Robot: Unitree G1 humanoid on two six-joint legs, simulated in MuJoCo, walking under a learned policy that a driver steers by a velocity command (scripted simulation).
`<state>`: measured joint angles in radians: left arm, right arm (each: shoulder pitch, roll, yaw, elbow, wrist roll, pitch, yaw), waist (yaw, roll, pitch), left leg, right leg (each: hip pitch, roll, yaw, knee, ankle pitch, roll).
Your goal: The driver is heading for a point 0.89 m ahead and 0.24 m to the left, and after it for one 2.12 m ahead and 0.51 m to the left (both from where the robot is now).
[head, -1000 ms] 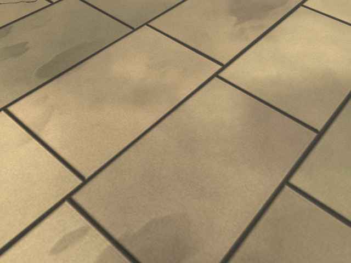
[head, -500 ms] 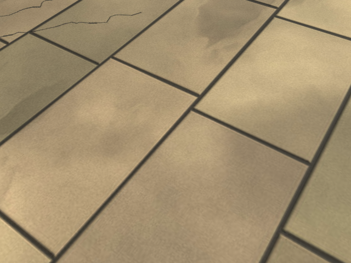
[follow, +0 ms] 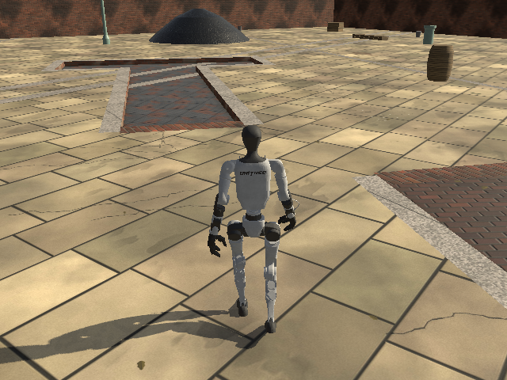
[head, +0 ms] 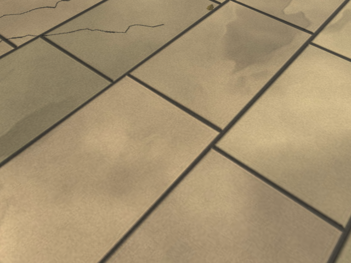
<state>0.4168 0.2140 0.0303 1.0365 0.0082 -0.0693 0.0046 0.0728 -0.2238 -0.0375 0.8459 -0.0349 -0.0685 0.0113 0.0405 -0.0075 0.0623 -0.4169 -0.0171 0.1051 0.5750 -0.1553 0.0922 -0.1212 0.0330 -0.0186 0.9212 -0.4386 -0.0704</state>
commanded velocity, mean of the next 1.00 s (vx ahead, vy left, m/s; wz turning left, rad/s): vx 0.50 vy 0.00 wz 0.41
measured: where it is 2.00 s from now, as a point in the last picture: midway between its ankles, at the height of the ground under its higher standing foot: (110, 166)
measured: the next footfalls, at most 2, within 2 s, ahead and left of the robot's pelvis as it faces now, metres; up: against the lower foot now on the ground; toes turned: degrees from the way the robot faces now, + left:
right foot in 0.46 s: +0.43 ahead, -0.10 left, +0.00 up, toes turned +8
left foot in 1.00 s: +0.60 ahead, +0.19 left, +0.00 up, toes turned +34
